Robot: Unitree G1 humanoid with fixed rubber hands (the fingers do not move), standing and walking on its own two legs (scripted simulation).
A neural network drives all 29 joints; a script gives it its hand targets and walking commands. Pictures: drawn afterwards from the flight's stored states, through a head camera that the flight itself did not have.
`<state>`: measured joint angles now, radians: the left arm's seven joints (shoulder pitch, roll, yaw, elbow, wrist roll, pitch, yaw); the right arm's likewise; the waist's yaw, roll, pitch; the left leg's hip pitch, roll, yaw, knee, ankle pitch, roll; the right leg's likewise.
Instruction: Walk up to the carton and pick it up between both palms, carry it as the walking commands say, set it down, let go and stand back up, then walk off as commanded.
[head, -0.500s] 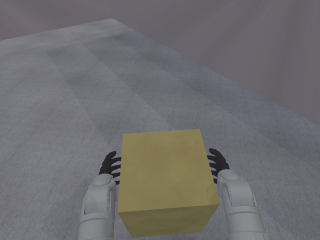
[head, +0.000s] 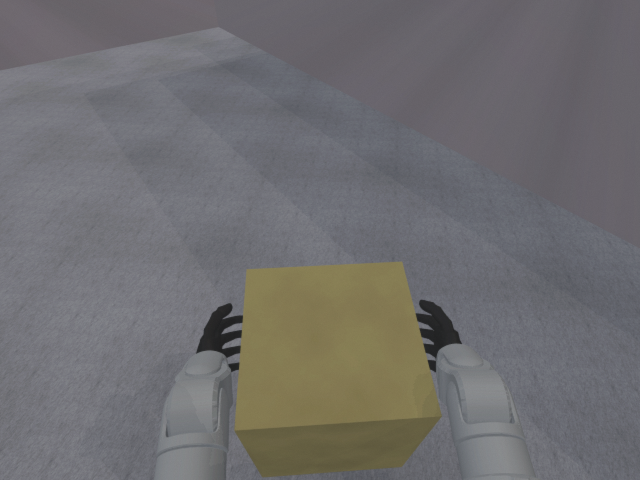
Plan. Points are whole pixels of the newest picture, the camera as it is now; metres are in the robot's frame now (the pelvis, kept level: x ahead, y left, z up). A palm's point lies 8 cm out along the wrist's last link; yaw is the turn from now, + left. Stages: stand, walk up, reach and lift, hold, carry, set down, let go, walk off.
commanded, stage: hold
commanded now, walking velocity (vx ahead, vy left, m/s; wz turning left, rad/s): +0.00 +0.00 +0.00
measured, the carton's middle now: (329, 374) +0.28 +0.01 -0.04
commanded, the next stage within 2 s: carry in 0.20 s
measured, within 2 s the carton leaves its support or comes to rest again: neither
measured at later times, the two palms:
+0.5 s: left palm (169, 345) +0.28 +0.20 +0.06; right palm (403, 310) +0.32 -0.09 +0.06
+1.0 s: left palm (101, 263) +0.41 +0.33 +0.08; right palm (289, 205) +0.54 +0.06 +0.06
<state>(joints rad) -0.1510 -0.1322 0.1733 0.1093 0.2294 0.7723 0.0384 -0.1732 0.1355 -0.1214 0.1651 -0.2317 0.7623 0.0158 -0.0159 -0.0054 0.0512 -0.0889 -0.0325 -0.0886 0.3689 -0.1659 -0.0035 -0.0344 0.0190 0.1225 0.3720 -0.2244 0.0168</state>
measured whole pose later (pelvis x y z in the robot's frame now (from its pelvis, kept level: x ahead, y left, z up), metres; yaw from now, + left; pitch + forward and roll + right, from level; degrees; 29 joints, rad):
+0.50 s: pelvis +0.02 +0.02 +0.00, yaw +10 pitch +3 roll +1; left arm -0.17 -0.13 0.11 -0.08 0.14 0.93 0.10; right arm -0.16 0.12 -0.14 -0.10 -0.13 0.96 -0.03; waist -0.03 -0.02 -0.09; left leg -0.40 0.02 0.06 0.62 -0.37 -0.01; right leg -0.15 -0.09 -0.06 0.37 -0.27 0.04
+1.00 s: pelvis +0.25 +0.07 -0.01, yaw +31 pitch +5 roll +1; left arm -0.15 -0.13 0.09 -0.30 0.09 1.19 0.12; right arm -0.11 0.13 -0.11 -0.37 -0.10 1.24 -0.09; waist -0.03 0.04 -0.10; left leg -0.41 0.01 0.04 0.99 -0.44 0.03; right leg -0.35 -0.10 -0.30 0.46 -0.19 -0.06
